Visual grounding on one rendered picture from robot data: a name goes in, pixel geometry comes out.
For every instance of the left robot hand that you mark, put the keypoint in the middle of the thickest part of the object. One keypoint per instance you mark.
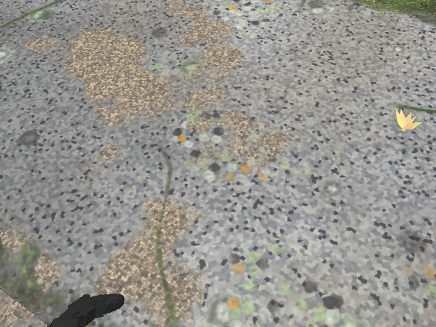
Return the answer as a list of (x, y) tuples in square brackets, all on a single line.
[(84, 310)]

